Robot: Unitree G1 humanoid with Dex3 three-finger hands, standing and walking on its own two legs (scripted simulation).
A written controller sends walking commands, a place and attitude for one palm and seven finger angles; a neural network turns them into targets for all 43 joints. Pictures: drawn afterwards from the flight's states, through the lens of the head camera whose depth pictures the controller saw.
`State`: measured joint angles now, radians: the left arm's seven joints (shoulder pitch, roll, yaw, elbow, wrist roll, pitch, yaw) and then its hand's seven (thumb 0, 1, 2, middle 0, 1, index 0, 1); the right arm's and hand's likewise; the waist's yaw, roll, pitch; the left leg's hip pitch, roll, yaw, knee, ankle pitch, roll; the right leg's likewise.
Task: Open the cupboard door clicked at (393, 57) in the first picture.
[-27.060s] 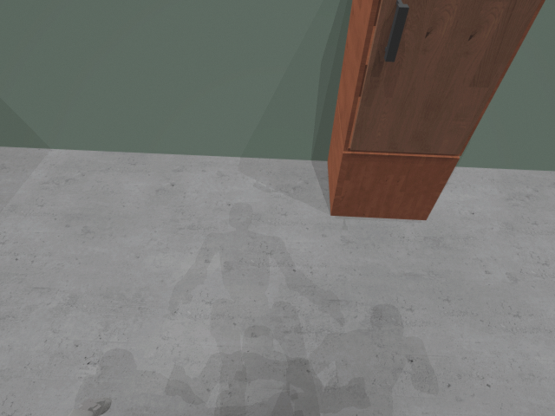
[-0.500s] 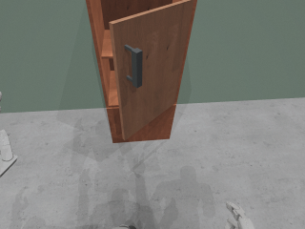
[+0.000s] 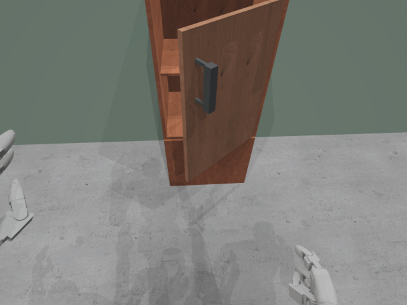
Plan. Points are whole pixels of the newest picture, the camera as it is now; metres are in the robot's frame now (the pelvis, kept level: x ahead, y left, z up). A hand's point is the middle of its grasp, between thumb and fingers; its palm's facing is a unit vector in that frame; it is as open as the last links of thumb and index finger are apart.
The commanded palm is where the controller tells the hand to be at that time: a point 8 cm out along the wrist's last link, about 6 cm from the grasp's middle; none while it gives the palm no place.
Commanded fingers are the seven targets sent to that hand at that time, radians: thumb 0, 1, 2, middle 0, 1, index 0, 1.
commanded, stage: stop stepping back and stand still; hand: left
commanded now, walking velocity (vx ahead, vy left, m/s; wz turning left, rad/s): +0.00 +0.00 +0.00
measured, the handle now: (204, 86) +0.64 +0.04 +0.10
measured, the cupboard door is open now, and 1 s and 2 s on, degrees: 39 39 39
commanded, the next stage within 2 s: let the arm hang, fingers relaxed in 0.36 s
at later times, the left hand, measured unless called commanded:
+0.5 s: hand (10, 240) +0.18 +0.29 +0.13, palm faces +0.36 -0.78 -0.51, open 7.4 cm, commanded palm none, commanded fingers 0.00 0.90 0.90 -0.20 -0.30 -0.20 -0.30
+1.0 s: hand out of the picture -0.09 +0.18 -0.17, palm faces +0.08 -0.98 -0.19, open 7.3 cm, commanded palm none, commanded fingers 0.00 0.90 0.90 -0.20 -0.30 -0.20 -0.30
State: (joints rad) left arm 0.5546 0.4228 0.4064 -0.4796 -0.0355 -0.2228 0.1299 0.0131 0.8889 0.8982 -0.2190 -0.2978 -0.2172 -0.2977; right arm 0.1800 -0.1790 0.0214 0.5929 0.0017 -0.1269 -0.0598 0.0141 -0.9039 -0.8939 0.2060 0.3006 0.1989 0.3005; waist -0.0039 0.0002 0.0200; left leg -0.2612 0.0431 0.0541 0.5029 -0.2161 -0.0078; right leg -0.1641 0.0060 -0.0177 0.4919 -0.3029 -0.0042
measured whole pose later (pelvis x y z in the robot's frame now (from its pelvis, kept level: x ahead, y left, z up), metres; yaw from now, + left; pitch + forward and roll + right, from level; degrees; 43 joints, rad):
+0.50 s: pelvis -0.02 +0.02 +0.00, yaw +2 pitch +0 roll -1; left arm 0.48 0.41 0.33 -0.31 0.00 -0.21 0.10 0.01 0.89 0.90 -0.21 -0.30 -0.21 -0.30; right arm 0.21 -0.23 0.00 0.69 0.00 -0.16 -0.03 0.01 -0.90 -0.89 0.21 0.30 0.20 0.30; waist 0.00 0.03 0.02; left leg -0.32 0.01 0.03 0.47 -0.15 0.03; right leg -0.19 -0.02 -0.05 0.43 -0.23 0.02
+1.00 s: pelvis -0.02 +0.01 +0.00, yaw +4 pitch -1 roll -1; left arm 0.34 0.18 0.01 1.17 0.01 0.02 0.01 0.01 0.92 0.90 -0.21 -0.30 -0.21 -0.30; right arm 0.28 -0.21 -0.01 1.13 -0.02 0.04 -0.01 0.01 -0.91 -0.89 0.20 0.30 0.20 0.30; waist 0.00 0.01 0.09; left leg -0.30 0.00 -0.01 0.46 -0.14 0.01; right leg -0.17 -0.02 -0.08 0.45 -0.26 0.00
